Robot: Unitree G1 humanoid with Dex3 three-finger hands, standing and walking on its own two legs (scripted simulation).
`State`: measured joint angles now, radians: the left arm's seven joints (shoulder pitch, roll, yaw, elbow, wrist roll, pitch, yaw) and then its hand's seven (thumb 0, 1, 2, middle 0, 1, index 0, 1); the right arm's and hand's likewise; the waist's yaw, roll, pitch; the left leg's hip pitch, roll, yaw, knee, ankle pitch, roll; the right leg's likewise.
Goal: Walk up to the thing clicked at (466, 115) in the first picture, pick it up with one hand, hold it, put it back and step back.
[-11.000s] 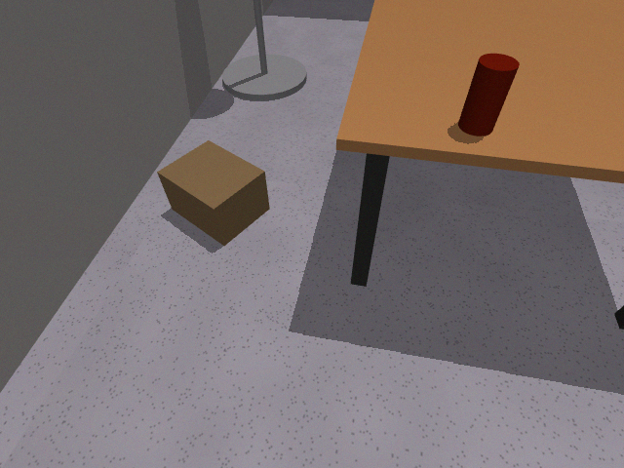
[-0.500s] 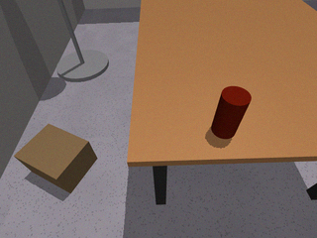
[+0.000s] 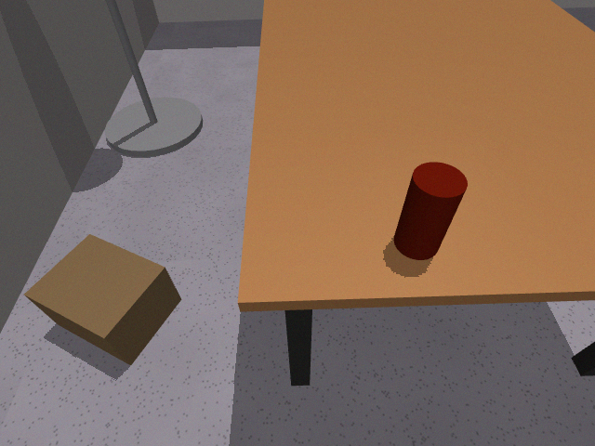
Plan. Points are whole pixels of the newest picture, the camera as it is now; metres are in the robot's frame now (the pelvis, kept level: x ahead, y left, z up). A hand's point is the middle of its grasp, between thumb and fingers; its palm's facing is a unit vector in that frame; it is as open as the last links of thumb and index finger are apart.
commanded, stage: stand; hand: right
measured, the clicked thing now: (426, 213) +0.47 -0.21 +0.02
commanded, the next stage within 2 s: rise first in 0.38 s
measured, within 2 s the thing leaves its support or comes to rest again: neither
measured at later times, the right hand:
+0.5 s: hand out of the picture +0.07 -0.25 -0.16, palm faces -0.03 +0.94 -0.34, open 7.4 cm
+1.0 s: hand (502, 408) +0.19 -0.26 -0.07, palm faces +0.26 +0.90 -0.36, open 15.9 cm
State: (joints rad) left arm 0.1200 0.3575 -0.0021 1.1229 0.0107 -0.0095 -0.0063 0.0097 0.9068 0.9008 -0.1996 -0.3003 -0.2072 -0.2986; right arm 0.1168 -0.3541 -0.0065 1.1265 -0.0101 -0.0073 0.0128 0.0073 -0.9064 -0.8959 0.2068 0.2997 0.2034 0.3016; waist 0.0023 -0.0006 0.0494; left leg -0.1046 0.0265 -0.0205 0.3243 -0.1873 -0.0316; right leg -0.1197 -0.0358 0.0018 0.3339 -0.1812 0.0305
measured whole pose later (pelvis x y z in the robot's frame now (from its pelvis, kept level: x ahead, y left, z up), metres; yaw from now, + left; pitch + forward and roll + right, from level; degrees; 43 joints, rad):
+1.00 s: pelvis +0.02 +0.00 -0.01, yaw -1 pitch +1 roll +0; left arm 0.22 0.24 0.08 0.64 -0.04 -0.06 0.08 0.01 -0.22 0.12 -0.06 -0.06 -0.06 -0.06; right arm 0.27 -0.29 -0.16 0.48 0.05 -0.07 -0.07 0.00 0.21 -0.13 0.06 0.06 0.06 0.06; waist -0.02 -0.03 0.00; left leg -0.19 0.03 -0.01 0.43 -0.26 -0.03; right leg -0.21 -0.03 0.02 0.43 -0.24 0.03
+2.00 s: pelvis +0.00 +0.00 -0.01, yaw -2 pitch -3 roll +0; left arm 0.27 0.22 0.15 0.60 -0.02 -0.11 0.04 -0.01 -0.55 0.06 -0.06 -0.05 -0.06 -0.06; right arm 0.44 -0.31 -0.30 -0.08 0.04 -0.23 -0.02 -0.01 0.56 -0.04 0.06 0.06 0.06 0.06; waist -0.04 -0.04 0.04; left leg -0.13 0.04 0.00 0.43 -0.25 -0.03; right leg -0.14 -0.02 0.03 0.42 -0.22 0.03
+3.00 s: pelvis +0.00 +0.00 -0.01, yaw -1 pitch +1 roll +0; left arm 0.23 0.23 0.03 0.70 -0.03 -0.16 0.14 0.00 -0.52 0.04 -0.05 -0.05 -0.06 -0.04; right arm -0.12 -0.53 -0.55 0.52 0.28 -0.14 0.45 -0.01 0.58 -0.05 0.04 0.06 0.04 0.06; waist 0.00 -0.02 -0.04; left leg -0.23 0.04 -0.01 0.47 -0.27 -0.04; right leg -0.25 -0.03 0.02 0.49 -0.26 0.02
